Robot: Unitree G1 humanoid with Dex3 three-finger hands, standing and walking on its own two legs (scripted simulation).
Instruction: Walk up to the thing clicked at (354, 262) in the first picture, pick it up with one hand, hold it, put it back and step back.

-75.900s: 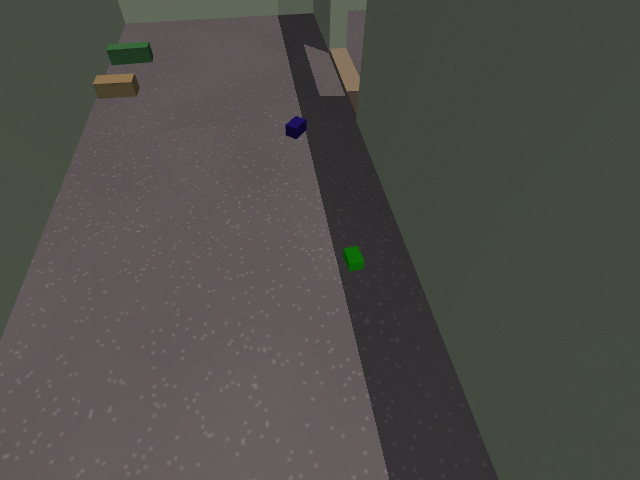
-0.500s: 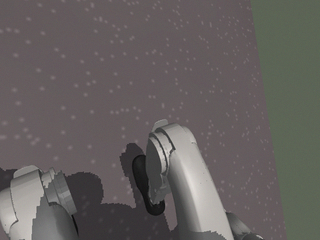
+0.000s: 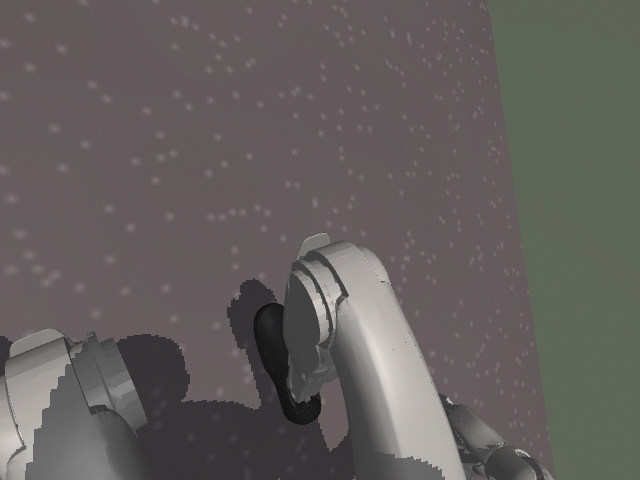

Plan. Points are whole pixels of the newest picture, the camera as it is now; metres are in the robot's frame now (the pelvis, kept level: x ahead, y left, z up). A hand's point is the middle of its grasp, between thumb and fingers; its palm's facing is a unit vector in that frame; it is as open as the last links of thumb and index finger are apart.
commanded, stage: rest palm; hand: left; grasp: from above
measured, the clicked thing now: out of the picture +0.48 +0.35 -0.28
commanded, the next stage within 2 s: close in 0.60 s
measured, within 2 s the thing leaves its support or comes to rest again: neither
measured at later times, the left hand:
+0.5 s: hand out of the picture +0.44 +0.33 -0.24, palm faces -0.49 -0.04 -0.87, open 13.8 cm
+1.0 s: hand out of the picture +0.45 +0.33 -0.25, palm faces -0.51 -0.07 -0.86, open 13.4 cm
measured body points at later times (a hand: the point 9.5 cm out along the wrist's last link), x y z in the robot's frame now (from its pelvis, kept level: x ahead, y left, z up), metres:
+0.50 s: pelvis +0.00 +0.00 -0.01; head +0.26 +0.14 +0.33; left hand +0.47 +0.33 -0.19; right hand +0.07 -0.25 -0.06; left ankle +0.06 +0.12 -0.27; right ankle +0.13 -0.14 -0.27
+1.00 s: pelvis +0.00 +0.00 +0.00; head +0.27 +0.15 +0.32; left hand +0.47 +0.33 -0.20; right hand +0.07 -0.26 -0.05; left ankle +0.06 +0.12 -0.27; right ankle +0.13 -0.14 -0.27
